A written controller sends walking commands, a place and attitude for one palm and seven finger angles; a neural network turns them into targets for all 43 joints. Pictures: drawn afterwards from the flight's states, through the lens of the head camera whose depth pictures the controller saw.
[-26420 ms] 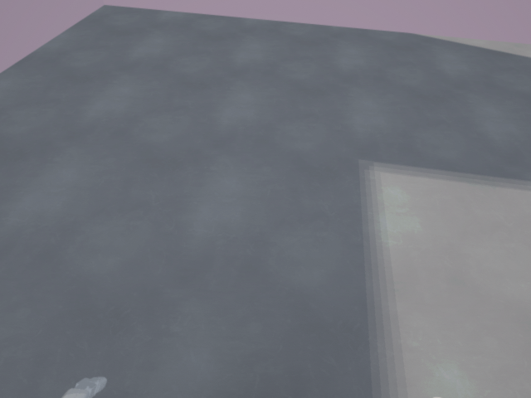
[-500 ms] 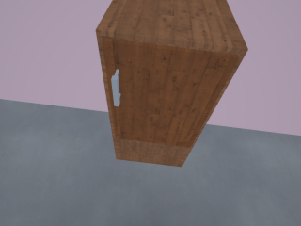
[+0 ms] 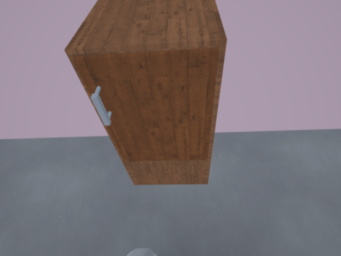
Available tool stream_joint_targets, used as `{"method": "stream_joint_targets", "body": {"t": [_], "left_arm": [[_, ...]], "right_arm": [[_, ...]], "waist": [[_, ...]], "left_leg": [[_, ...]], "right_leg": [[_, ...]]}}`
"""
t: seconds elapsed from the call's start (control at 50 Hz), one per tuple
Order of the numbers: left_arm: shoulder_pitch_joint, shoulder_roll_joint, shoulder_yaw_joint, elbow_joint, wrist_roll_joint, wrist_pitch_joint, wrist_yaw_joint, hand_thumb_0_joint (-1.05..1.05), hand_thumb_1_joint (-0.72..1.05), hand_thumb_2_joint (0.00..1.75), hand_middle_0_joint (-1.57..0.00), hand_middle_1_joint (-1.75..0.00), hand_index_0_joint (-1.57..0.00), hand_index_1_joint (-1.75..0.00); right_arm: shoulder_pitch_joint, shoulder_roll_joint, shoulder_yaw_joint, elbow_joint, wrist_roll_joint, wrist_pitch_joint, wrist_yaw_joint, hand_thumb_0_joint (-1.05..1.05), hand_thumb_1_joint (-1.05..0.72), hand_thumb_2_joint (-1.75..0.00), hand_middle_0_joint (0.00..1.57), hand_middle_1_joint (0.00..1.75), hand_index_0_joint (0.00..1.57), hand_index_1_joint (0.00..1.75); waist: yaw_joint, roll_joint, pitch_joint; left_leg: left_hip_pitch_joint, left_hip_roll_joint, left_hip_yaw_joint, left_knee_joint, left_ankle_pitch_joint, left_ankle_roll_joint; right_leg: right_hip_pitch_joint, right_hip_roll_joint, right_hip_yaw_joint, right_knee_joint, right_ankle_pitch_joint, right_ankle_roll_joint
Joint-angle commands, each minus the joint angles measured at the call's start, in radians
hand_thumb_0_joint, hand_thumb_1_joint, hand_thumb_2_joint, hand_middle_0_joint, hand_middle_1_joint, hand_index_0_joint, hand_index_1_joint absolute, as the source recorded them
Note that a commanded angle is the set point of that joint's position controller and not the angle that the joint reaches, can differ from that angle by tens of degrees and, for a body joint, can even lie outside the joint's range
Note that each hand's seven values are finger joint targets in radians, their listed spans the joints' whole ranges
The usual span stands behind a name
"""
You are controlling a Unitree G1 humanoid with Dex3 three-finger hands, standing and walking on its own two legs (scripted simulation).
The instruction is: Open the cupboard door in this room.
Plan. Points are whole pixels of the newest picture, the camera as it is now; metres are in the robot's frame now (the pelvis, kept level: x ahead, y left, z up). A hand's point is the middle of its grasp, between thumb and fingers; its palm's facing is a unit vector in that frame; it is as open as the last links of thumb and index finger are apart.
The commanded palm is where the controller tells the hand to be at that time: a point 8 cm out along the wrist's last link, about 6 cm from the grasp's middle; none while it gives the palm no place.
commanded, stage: come to a stop and stand still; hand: left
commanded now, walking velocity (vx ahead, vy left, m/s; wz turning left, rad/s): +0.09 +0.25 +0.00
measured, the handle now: (103, 106) +0.57 +0.27 -0.01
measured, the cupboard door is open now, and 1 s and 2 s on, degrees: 0 0 0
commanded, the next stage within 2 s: look again from close up in 1.30 s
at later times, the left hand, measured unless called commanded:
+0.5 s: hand out of the picture -0.05 +0.24 -0.17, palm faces +0.08 -0.98 -0.18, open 7.4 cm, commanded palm none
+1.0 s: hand out of the picture +0.07 +0.19 -0.17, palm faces +0.08 -0.98 -0.20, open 7.1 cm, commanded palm none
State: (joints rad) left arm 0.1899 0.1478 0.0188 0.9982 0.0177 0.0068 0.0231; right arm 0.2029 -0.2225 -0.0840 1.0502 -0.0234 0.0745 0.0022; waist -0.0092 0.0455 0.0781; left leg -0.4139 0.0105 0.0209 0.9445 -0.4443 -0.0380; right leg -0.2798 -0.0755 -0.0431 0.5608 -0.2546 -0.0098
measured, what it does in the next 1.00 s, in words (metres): steps on the spot: left foot, then right foot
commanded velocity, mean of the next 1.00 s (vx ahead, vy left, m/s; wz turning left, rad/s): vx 0.06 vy -0.03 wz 0.00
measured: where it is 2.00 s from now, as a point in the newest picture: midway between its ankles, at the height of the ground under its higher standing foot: outside the picture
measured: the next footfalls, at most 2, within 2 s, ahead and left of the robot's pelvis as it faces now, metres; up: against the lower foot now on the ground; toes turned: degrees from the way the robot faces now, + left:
left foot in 0.36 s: +0.02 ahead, +0.15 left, +0.00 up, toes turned +5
right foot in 0.72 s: +0.05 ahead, -0.08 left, +0.00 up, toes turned -2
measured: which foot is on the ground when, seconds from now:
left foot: up 0.00-0.34, down 0.36-1.00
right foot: down 0.00-0.36, up 0.38-0.70, down 0.72-1.00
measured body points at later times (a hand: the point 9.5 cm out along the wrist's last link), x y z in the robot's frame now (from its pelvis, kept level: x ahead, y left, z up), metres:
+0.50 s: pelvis -0.03 +0.04 +0.01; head -0.03 +0.07 +0.46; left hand -0.05 +0.29 -0.16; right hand -0.02 -0.18 -0.14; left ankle -0.08 +0.16 -0.74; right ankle -0.01 -0.09 -0.69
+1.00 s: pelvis +0.02 +0.01 +0.00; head +0.03 +0.01 +0.45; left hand +0.07 +0.24 -0.16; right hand +0.00 -0.21 -0.16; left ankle -0.02 +0.15 -0.74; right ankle +0.01 -0.08 -0.74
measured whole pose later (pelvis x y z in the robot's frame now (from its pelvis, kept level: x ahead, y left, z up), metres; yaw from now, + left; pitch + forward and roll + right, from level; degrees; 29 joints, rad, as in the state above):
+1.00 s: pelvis +0.02 +0.01 +0.00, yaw +2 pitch -1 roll +0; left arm 0.15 0.17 0.03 1.10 -0.01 -0.01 0.04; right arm 0.29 -0.13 -0.03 1.16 -0.02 0.00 -0.04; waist -0.01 -0.01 0.05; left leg -0.15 0.07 0.05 0.48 -0.30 -0.04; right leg -0.19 0.00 -0.12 0.48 -0.27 -0.04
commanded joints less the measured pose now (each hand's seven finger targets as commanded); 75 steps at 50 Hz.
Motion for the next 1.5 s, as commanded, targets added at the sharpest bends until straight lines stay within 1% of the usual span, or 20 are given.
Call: {"method": "stream_joint_targets", "body": {"t": [0.0, 0.2, 0.26, 0.3, 0.34, 0.36, 0.42, 0.54, 0.62, 0.66, 0.7, 0.72, 0.76, 0.88, 0.96, 1.12, 1.36, 1.38, 1.4, 1.48], "left_arm": [[0.055, 0.232, 0.065, -0.054, 0.001, -0.02, 0.025, 0.0, 0.9, 0.9, -0.2, -0.3, -0.2, -0.3], [0.115, 0.239, 0.073, -0.034, 0.021, -0.01, 0.011, 0.0, 0.9, 0.9, -0.2, -0.3, -0.2, -0.3], [0.077, 0.24, 0.073, -0.022, 0.016, -0.004, 0.007, 0.0, 0.9, 0.9, -0.2, -0.3, -0.2, -0.3], [0.067, 0.194, 0.057, -0.014, 0.001, 0.003, 0.002, 0.0, 0.9, 0.9, -0.2, -0.3, -0.2, -0.3], [0.062, 0.085, 0.034, -0.033, -0.005, 0.008, -0.007, 0.0, 0.9, 0.9, -0.2, -0.3, -0.2, -0.3], [0.032, 0.105, 0.036, -0.036, 0.002, 0.008, -0.011, 0.0, 0.9, 0.9, -0.2, -0.3, -0.2, -0.3], [0.092, 0.11, 0.044, 0.032, 0.011, 0.011, -0.029, 0.0, 0.9, 0.9, -0.2, -0.3, -0.2, -0.3], [0.039, 0.09, 0.034, 0.025, 0.002, 0.002, -0.033, 0.0, 0.9, 0.9, -0.2, -0.3, -0.2, -0.3], [0.019, 0.059, 0.022, 0.022, -0.01, -0.012, -0.023, 0.0, 0.9, 0.9, -0.2, -0.3, -0.2, -0.3], [0.077, 0.068, 0.025, 0.049, -0.012, -0.023, -0.021, 0.0, 0.9, 0.9, -0.2, -0.3, -0.2, -0.3], [0.178, 0.135, 0.033, 0.091, -0.008, -0.04, -0.003, 0.0, 0.9, 0.9, -0.2, -0.3, -0.2, -0.3], [0.181, 0.169, 0.034, 0.105, -0.011, -0.041, 0.004, 0.0, 0.9, 0.9, -0.2, -0.3, -0.2, -0.3], [0.148, 0.155, 0.034, 0.103, -0.011, -0.043, 0.011, 0.0, 0.9, 0.9, -0.2, -0.3, -0.2, -0.3], [0.028, 0.107, 0.019, 0.08, -0.019, -0.028, 0.016, 0.0, 0.9, 0.9, -0.2, -0.3, -0.2, -0.3], [0.027, 0.084, 0.016, 0.079, -0.012, -0.015, 0.012, 0.0, 0.9, 0.9, -0.2, -0.3, -0.2, -0.3], [0.094, 0.103, 0.002, 0.104, -0.014, -0.031, 0.015, 0.0, 0.9, 0.9, -0.2, -0.3, -0.2, -0.3], [0.145, 0.095, -0.009, 0.123, -0.011, -0.031, 0.017, 0.0, 0.9, 0.9, -0.2, -0.3, -0.2, -0.3], [0.235, 0.117, -0.006, 0.158, 0.006, -0.059, 0.057, 0.0, 0.9, 0.9, -0.2, -0.3, -0.2, -0.3], [0.21, 0.166, 0.006, 0.11, 0.0, -0.068, 0.05, 0.0, 0.9, 0.9, -0.2, -0.3, -0.2, -0.3], [0.151, 0.097, -0.008, 0.083, -0.003, -0.055, 0.026, 0.0, 0.9, 0.9, -0.2, -0.3, -0.2, -0.3]], "right_arm": [[0.045, -0.069, -0.01, -0.051, 0.0, -0.01, 0.009, 0.0, -0.9, -0.9, 0.2, 0.3, 0.2, 0.3], [0.026, -0.036, 0.009, -0.081, 0.007, -0.031, 0.014, 0.0, -0.9, -0.9, 0.2, 0.3, 0.2, 0.3], [0.129, -0.014, 0.02, -0.045, 0.012, -0.052, 0.006, 0.0, -0.9, -0.9, 0.2, 0.3, 0.2, 0.3], [0.213, -0.029, 0.025, -0.012, 0.011, -0.073, -0.008, 0.0, -0.9, -0.9, 0.2, 0.3, 0.2, 0.3], [0.193, -0.163, 0.002, -0.035, -0.001, -0.078, -0.022, 0.0, -0.9, -0.9, 0.2, 0.3, 0.2, 0.3], [0.138, -0.158, 0.008, -0.058, -0.002, -0.073, -0.027, 0.0, -0.9, -0.9, 0.2, 0.3, 0.2, 0.3], [0.057, -0.09, 0.032, -0.05, -0.002, -0.093, -0.036, 0.0, -0.9, -0.9, 0.2, 0.3, 0.2, 0.3], [0.205, -0.061, 0.033, 0.013, 0.0, -0.111, -0.056, 0.0, -0.9, -0.9, 0.2, 0.3, 0.2, 0.3], [0.197, -0.05, 0.029, 0.04, -0.005, -0.108, -0.058, 0.0, -0.9, -0.9, 0.2, 0.3, 0.2, 0.3], [0.194, -0.048, 0.026, 0.053, 0.003, -0.105, -0.056, 0.0, -0.9, -0.9, 0.2, 0.3, 0.2, 0.3], [0.221, 0.015, 0.035, 0.049, 0.019, -0.11, -0.047, 0.0, -0.9, -0.9, 0.2, 0.3, 0.2, 0.3], [0.207, 0.047, 0.044, 0.041, 0.023, -0.106, -0.042, 0.0, -0.9, -0.9, 0.2, 0.3, 0.2, 0.3], [0.193, 0.053, 0.041, 0.046, 0.017, -0.082, -0.049, 0.0, -0.9, -0.9, 0.2, 0.3, 0.2, 0.3], [0.231, 0.066, 0.05, 0.107, 0.013, -0.083, -0.043, 0.0, -0.9, -0.9, 0.2, 0.3, 0.2, 0.3], [0.154, 0.031, 0.048, 0.097, 0.01, -0.087, -0.041, 0.0, -0.9, -0.9, 0.2, 0.3, 0.2, 0.3], [0.131, 0.013, 0.054, 0.086, 0.013, -0.091, -0.049, 0.0, -0.9, -0.9, 0.2, 0.3, 0.2, 0.3], [0.115, -0.002, 0.06, 0.084, 0.017, -0.093, -0.049, 0.0, -0.9, -0.9, 0.2, 0.3, 0.2, 0.3], [0.018, -0.043, 0.06, 0.014, 0.022, -0.108, -0.032, 0.0, -0.9, -0.9, 0.2, 0.3, 0.2, 0.3], [0.089, 0.018, 0.065, -0.02, 0.019, -0.094, -0.028, 0.0, -0.9, -0.9, 0.2, 0.3, 0.2, 0.3], [0.176, 0.0, 0.072, -0.008, 0.008, -0.107, -0.025, 0.0, -0.9, -0.9, 0.2, 0.3, 0.2, 0.3]], "waist": [[0.035, -0.224, -0.063], [0.068, -0.276, -0.053], [0.022, -0.273, -0.078], [-0.02, -0.134, -0.096], [-0.035, 0.262, 0.015], [-0.021, 0.158, 0.103], [0.023, 0.167, 0.087], [-0.016, 0.098, 0.034], [-0.017, 0.138, -0.022], [0.011, 0.086, -0.048], [0.03, -0.11, -0.155], [0.029, -0.203, -0.14], [0.026, -0.291, -0.126], [-0.017, -0.11, -0.08], [0.011, 0.001, -0.004], [0.007, -0.029, -0.061], [0.011, -0.049, -0.013], [0.048, -0.053, -0.004], [-0.01, -0.055, -0.088], [-0.013, 0.005, -0.096]], "left_leg": [[-0.104, 0.022, -0.069, 0.179, 0.112, -0.016], [0.063, 0.005, 0.018, -0.211, -0.006, -0.003], [0.253, -0.023, 0.057, -0.447, 0.069, 0.016], [0.443, 0.01, 0.029, -0.63, 0.139, 0.025], [0.277, 0.326, -0.382, -0.867, -0.246, 0.126], [0.125, 0.357, -0.395, -0.902, -0.28, 0.156], [0.152, 0.246, -0.246, -0.867, -0.084, 0.135], [0.366, 0.257, -0.159, -0.732, 0.529, 0.168], [0.376, 0.245, -0.125, -0.617, 0.762, 0.171], [0.333, 0.198, -0.105, -0.538, 0.719, 0.122], [0.125, 0.11, -0.022, -0.42, 0.389, 0.037], [0.067, 0.05, 0.026, -0.412, 0.106, 0.012], [0.113, 0.056, 0.009, -0.287, -0.079, 0.009], [0.273, 0.075, 0.007, -0.533, 0.277, 0.013], [0.232, 0.134, -0.029, -0.581, 0.341, 0.031], [0.319, 0.129, 0.0, -0.573, 0.464, 0.028], [0.329, 0.125, 0.001, -0.616, 0.408, 0.04], [0.204, 0.111, 0.057, -0.368, 0.415, 0.019], [0.179, 0.068, 0.014, -0.392, 0.108, 0.033], [0.221, 0.114, -0.027, -0.513, 0.303, 0.057]], "right_leg": [[0.098, -0.258, 0.226, -0.266, 0.214, -0.096], [0.061, -0.224, 0.261, -0.388, -0.209, -0.112], [-0.008, -0.168, 0.206, -0.356, -0.213, -0.078], [-0.144, -0.091, 0.131, -0.233, -0.261, -0.024], [-0.294, 0.05, -0.035, 0.12, -0.24, 0.029], [-0.265, 0.023, 0.036, 0.197, -0.185, 0.02], [-0.237, 0.023, 0.047, 0.34, -0.08, 0.029], [-0.299, 0.007, 0.03, 0.325, -0.066, 0.055], [-0.118, 0.023, -0.011, 0.057, -0.131, 0.04], [0.031, 0.042, -0.034, -0.139, 0.046, 0.034], [0.35, -0.122, 0.134, -0.166, 0.473, -0.011], [0.359, -0.229, 0.193, -0.163, 0.608, -0.072], [0.266, -0.23, 0.197, -0.218, 0.622, -0.139], [0.119, -0.124, 0.071, -0.165, 0.371, -0.083], [0.087, -0.038, 0.037, -0.213, 0.131, -0.012], [0.156, -0.06, 0.041, -0.207, 0.387, -0.015], [0.132, -0.054, 0.047, -0.236, 0.297, -0.012], [0.125, -0.113, 0.126, -0.183, 0.766, 0.021], [0.189, -0.162, 0.155, -0.171, 0.703, -0.035], [0.101, -0.037, 0.056, -0.128, 0.156, -0.044]]}}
